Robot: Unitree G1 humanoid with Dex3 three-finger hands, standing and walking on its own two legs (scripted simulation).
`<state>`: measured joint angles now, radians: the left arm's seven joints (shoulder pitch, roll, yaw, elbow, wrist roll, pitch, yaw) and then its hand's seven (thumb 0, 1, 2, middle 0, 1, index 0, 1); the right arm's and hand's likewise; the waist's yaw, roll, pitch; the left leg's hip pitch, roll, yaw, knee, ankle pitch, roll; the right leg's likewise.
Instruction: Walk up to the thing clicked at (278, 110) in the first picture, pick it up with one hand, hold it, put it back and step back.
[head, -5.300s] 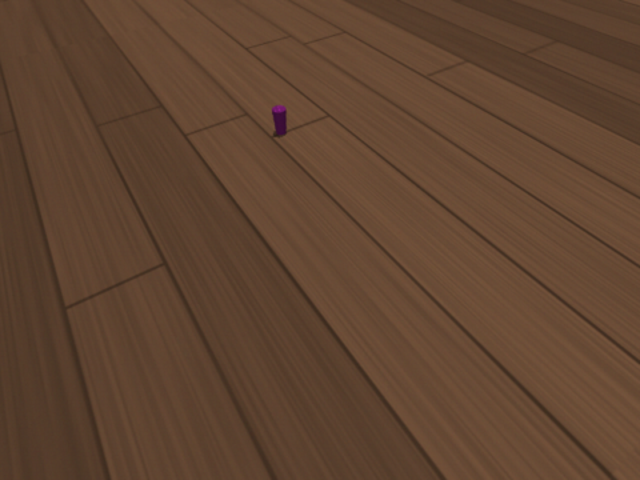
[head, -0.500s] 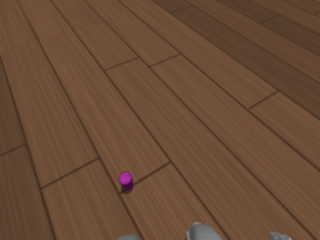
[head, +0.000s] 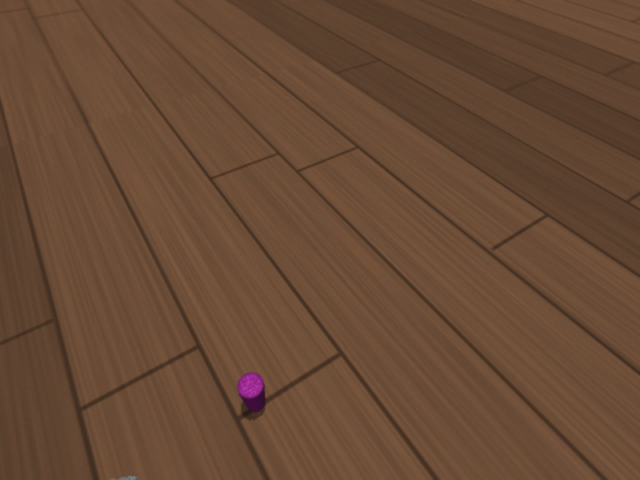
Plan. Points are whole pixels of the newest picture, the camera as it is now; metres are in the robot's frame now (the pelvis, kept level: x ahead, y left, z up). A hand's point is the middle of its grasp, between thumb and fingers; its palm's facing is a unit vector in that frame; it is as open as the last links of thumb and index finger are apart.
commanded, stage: walk up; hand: left
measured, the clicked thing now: (253, 394) +0.49 +0.20 -0.70
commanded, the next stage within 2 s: none
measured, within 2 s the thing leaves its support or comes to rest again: neither
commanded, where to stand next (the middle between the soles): +0.15 -0.01 m, yaw +0 degrees
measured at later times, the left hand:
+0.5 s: hand out of the picture +0.10 +0.24 -0.14, palm faces +0.03 -0.93 -0.36, open 7.4 cm
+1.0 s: hand out of the picture +0.13 +0.24 -0.14, palm faces +0.00 -0.94 -0.34, open 7.4 cm
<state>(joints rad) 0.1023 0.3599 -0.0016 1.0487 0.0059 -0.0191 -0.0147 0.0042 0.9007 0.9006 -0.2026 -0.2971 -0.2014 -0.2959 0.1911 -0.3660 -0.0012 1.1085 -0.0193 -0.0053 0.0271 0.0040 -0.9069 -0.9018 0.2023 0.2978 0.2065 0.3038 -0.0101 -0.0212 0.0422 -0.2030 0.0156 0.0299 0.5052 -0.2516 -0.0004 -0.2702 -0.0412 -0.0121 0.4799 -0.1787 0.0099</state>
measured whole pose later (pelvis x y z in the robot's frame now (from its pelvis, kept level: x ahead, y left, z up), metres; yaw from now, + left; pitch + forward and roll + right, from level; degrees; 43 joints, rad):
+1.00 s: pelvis +0.04 -0.01 +0.01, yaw +1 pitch -2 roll +0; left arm 0.06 0.34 0.01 1.15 0.02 -0.01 -0.01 0.00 0.90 0.90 -0.20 -0.30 -0.20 -0.30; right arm 0.12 -0.36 -0.01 1.16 -0.01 0.00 0.01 0.00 -0.91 -0.90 0.20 0.30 0.21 0.30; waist -0.01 0.01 0.06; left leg -0.08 0.03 0.00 0.34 -0.21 -0.02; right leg -0.15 -0.03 -0.04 0.34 -0.14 0.01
